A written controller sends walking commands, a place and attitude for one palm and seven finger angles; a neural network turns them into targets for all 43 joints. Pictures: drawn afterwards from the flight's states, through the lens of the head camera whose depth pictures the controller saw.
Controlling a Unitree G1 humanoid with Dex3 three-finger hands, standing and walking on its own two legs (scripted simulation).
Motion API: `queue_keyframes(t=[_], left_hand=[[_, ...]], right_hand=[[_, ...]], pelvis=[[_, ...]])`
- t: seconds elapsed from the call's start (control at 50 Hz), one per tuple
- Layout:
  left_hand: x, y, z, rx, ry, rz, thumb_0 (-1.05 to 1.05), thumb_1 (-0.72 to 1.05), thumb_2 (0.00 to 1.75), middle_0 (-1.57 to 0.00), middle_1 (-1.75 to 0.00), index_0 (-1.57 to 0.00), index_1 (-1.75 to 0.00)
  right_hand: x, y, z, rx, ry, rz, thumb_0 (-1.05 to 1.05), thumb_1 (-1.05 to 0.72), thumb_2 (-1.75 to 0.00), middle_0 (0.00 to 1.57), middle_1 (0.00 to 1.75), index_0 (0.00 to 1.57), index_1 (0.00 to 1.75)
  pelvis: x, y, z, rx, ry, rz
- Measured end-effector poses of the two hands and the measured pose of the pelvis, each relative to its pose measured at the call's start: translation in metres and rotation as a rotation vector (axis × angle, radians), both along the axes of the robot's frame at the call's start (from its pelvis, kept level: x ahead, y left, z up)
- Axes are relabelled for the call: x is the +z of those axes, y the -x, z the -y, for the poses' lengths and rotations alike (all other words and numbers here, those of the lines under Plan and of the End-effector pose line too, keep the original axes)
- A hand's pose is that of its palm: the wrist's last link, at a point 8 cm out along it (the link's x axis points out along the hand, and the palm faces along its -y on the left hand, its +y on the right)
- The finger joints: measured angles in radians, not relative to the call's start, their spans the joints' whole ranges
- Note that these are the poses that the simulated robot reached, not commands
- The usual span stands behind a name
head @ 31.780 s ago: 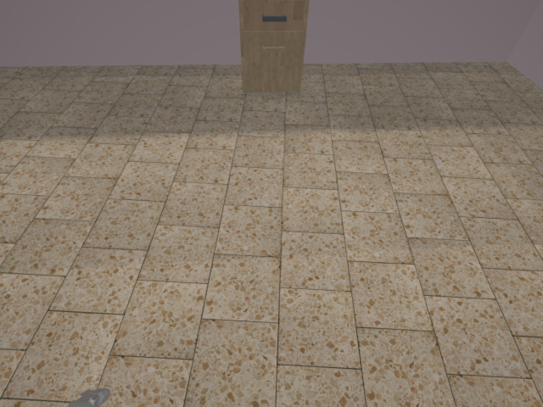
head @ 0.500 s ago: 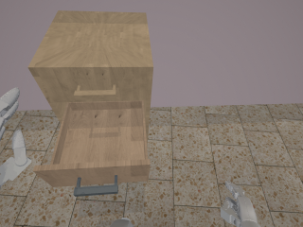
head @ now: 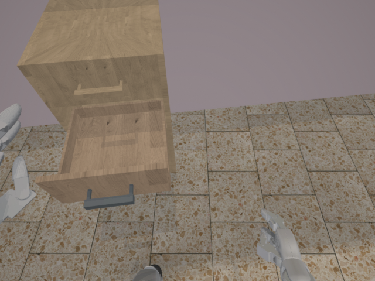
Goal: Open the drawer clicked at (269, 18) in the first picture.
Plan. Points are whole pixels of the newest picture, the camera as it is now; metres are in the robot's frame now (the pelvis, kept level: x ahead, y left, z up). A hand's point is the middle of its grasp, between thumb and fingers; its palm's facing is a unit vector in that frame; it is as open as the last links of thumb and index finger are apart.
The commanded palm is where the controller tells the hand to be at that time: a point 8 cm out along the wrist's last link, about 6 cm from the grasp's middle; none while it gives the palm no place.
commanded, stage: stop stepping back and stand still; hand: left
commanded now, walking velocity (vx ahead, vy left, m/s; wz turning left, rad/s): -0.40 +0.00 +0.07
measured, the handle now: (110, 195) +0.37 +0.27 -0.24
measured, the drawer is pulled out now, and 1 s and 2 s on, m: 0.30 0.30 0.30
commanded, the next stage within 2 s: let the arm hang, fingers relaxed in 1.62 s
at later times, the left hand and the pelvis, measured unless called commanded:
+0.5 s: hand out of the picture +0.05 +0.18 +0.19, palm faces +0.37 -0.76 -0.54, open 7.4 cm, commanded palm -0.01 +0.24 +0.19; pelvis -0.10 -0.05 +0.01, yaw +8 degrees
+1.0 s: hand out of the picture +0.04 +0.16 +0.18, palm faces +0.35 -0.79 -0.50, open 7.4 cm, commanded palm -0.03 +0.22 +0.19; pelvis -0.13 -0.08 +0.01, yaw +6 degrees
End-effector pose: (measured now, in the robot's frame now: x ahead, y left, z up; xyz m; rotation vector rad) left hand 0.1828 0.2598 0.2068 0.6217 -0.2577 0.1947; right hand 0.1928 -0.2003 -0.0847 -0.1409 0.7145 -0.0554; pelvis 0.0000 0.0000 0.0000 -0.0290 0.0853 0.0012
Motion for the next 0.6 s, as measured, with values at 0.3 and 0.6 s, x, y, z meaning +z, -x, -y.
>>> queue_keyframes(t=[0.3, 0.6], left_hand=[[-0.022, 0.100, 0.025, 0.262, 0.084, -0.124, 0.01, 0.89, 0.90, -0.21, -0.30, -0.21, -0.30], [0.008, 0.197, 0.028, 0.235, -0.015, 0.048, 0.01, 0.88, 0.90, -0.21, -0.30, -0.21, -0.30]], right_hand=[[0.021, 0.080, 0.114, -0.088, 0.154, -0.105, 0.01, -0.90, -0.89, 0.20, 0.30, 0.20, 0.30], [0.019, 0.117, 0.055, 0.029, -0.012, 0.086, 0.01, -0.90, -0.89, 0.20, 0.30, 0.20, 0.30]], pelvis=[[0.021, 0.051, 0.054, 0.083, -0.095, -0.003], [0.005, 0.113, 0.053, 0.125, -0.092, 0.085]])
